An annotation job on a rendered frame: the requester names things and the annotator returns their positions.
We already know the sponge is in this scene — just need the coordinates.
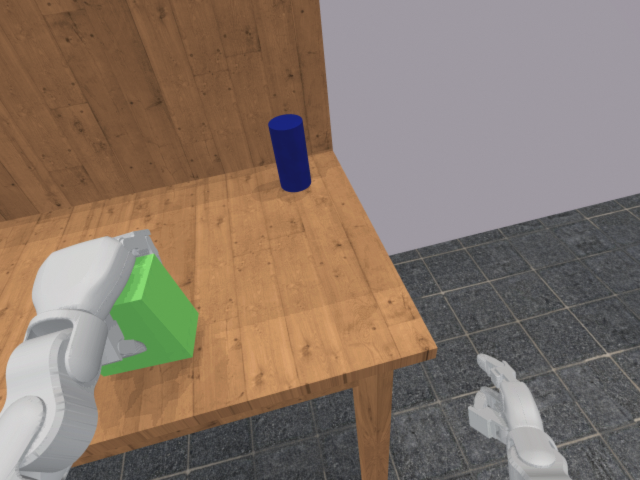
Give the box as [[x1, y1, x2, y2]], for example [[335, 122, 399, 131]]
[[100, 254, 199, 376]]

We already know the left robot hand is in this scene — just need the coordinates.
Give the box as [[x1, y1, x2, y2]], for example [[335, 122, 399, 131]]
[[32, 229, 163, 366]]

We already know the robot left forearm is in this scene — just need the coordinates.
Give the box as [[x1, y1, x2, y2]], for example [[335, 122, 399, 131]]
[[0, 309, 108, 480]]

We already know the table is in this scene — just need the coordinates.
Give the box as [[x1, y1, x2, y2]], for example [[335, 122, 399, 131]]
[[0, 0, 438, 480]]

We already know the robot right forearm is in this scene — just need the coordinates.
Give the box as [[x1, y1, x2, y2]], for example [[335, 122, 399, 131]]
[[506, 427, 572, 480]]

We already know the right robot hand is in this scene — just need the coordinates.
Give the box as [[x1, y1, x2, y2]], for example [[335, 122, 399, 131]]
[[468, 353, 544, 445]]

